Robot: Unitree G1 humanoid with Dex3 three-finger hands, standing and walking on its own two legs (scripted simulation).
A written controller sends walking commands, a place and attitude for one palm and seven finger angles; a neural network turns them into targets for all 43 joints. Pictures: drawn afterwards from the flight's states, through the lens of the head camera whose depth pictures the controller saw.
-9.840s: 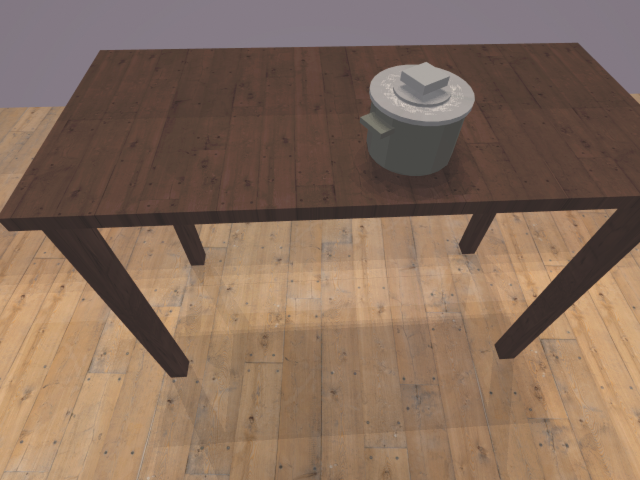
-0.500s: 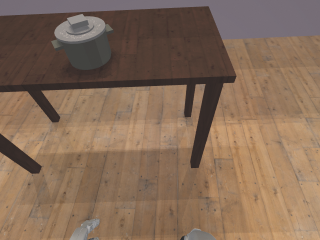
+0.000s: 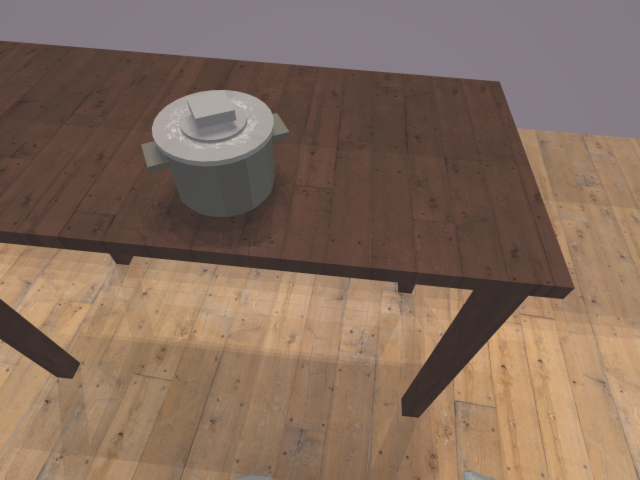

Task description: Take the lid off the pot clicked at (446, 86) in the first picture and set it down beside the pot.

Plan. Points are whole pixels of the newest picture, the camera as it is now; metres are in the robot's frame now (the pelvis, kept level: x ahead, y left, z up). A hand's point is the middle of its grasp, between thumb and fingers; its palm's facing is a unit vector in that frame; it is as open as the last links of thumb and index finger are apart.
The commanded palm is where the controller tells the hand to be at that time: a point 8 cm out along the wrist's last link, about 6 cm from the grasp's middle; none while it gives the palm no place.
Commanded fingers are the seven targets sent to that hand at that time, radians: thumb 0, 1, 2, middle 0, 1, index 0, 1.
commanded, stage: come to a stop and stand still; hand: left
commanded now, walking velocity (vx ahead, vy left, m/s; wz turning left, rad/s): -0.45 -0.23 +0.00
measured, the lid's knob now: (211, 108) +0.52 +0.22 +0.17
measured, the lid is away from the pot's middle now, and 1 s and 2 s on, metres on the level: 0.00 0.00 0.00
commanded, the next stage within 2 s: none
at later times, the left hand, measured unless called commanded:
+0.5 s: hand (226, 470) +0.15 +0.15 -0.15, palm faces -0.04 -0.95 -0.32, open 7.4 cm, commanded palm none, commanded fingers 0.00 0.90 0.90 -0.20 -0.30 -0.20 -0.30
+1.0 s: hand out of the picture +0.02 +0.18 -0.16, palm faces +0.04 -0.97 -0.25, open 7.4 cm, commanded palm none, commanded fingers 0.00 0.90 0.90 -0.20 -0.30 -0.20 -0.30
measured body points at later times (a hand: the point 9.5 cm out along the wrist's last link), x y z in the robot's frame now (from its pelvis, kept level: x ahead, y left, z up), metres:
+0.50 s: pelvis +0.05 -0.06 +0.00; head +0.11 -0.09 +0.44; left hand +0.15 +0.20 -0.13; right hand +0.09 -0.30 -0.17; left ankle +0.03 +0.10 -0.69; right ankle +0.07 -0.15 -0.73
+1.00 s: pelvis -0.01 -0.02 +0.01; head +0.01 -0.02 +0.46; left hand +0.02 +0.23 -0.14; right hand +0.04 -0.28 -0.14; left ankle -0.06 +0.10 -0.73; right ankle +0.07 -0.15 -0.72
